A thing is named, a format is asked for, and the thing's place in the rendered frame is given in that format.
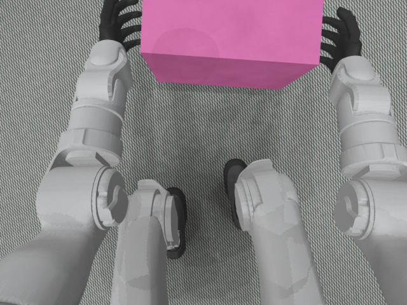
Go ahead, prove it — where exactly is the left robot forearm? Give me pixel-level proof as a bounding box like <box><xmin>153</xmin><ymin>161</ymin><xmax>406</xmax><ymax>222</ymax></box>
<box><xmin>36</xmin><ymin>39</ymin><xmax>134</xmax><ymax>218</ymax></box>

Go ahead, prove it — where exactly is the right robot forearm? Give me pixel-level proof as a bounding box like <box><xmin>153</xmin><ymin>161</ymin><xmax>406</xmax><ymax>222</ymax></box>
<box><xmin>328</xmin><ymin>56</ymin><xmax>407</xmax><ymax>182</ymax></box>

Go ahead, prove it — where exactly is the right robot shin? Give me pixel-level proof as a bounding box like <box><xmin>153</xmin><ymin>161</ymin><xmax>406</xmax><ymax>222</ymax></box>
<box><xmin>236</xmin><ymin>159</ymin><xmax>300</xmax><ymax>211</ymax></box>

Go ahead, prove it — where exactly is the left robot thigh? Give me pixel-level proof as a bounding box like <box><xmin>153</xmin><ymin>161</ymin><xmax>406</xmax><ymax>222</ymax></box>
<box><xmin>110</xmin><ymin>189</ymin><xmax>177</xmax><ymax>305</ymax></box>

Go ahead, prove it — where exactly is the robot right hand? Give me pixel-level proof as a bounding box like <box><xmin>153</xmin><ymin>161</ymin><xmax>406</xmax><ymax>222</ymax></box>
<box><xmin>319</xmin><ymin>7</ymin><xmax>362</xmax><ymax>75</ymax></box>

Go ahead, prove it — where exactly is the left robot upper arm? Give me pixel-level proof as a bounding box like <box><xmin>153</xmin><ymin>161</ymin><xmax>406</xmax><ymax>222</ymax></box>
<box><xmin>0</xmin><ymin>165</ymin><xmax>128</xmax><ymax>305</ymax></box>

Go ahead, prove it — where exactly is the carton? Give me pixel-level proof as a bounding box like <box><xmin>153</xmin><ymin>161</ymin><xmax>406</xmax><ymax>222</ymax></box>
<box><xmin>140</xmin><ymin>0</ymin><xmax>324</xmax><ymax>90</ymax></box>

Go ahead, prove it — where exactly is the robot left hand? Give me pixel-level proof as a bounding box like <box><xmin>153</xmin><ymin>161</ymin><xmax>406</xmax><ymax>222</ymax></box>
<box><xmin>99</xmin><ymin>0</ymin><xmax>142</xmax><ymax>52</ymax></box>

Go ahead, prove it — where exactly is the right robot upper arm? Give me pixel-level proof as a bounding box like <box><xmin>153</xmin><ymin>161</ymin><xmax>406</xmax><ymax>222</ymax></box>
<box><xmin>333</xmin><ymin>178</ymin><xmax>407</xmax><ymax>305</ymax></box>

